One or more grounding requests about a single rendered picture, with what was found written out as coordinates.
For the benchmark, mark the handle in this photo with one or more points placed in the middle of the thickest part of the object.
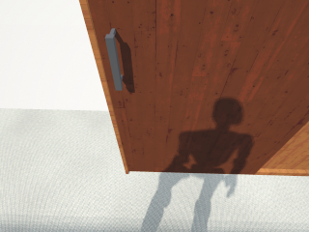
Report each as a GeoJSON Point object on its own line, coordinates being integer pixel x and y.
{"type": "Point", "coordinates": [114, 59]}

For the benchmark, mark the wardrobe door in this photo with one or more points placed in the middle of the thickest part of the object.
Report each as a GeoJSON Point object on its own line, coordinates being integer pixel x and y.
{"type": "Point", "coordinates": [294, 154]}
{"type": "Point", "coordinates": [209, 86]}

